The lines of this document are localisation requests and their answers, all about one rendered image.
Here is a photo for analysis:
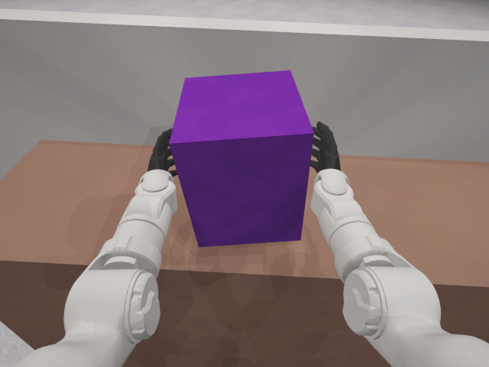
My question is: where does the right robot forearm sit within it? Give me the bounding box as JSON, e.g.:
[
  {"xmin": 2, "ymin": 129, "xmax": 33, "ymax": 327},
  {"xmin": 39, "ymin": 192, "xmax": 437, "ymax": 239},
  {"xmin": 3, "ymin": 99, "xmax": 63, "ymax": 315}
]
[{"xmin": 310, "ymin": 169, "xmax": 441, "ymax": 320}]

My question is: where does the robot right upper arm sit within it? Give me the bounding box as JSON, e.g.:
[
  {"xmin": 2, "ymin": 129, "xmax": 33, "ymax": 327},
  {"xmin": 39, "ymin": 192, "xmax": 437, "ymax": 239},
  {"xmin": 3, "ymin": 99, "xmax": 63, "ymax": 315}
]
[{"xmin": 342, "ymin": 266, "xmax": 489, "ymax": 367}]

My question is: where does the robot left hand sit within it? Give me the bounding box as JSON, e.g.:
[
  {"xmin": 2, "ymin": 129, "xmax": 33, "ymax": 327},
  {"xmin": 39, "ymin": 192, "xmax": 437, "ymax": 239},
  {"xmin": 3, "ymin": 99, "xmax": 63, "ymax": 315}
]
[{"xmin": 147, "ymin": 128, "xmax": 178, "ymax": 177}]

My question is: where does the pedestal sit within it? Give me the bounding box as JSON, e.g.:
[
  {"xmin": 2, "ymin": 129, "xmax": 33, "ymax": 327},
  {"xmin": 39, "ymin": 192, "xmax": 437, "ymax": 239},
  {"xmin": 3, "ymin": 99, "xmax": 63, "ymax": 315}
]
[{"xmin": 0, "ymin": 140, "xmax": 489, "ymax": 367}]

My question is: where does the robot right hand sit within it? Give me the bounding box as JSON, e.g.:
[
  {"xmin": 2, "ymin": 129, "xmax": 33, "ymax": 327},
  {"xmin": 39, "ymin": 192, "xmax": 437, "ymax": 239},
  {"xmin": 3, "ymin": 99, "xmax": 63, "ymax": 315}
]
[{"xmin": 310, "ymin": 122, "xmax": 341, "ymax": 173}]

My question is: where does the left robot forearm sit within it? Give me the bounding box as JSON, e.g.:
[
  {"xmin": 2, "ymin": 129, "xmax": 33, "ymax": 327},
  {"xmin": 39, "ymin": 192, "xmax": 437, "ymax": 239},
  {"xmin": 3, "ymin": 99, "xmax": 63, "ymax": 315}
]
[{"xmin": 63, "ymin": 170, "xmax": 177, "ymax": 332}]

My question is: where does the carton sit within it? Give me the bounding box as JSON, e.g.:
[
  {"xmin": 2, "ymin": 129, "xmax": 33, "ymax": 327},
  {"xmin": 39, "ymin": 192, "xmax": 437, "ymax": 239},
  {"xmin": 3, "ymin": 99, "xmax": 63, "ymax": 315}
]
[{"xmin": 169, "ymin": 70, "xmax": 314, "ymax": 247}]

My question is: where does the robot left upper arm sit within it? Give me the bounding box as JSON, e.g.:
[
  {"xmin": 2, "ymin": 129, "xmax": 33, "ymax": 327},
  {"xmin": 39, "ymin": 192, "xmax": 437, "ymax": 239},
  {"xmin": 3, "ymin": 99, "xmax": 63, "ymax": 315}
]
[{"xmin": 13, "ymin": 269, "xmax": 160, "ymax": 367}]

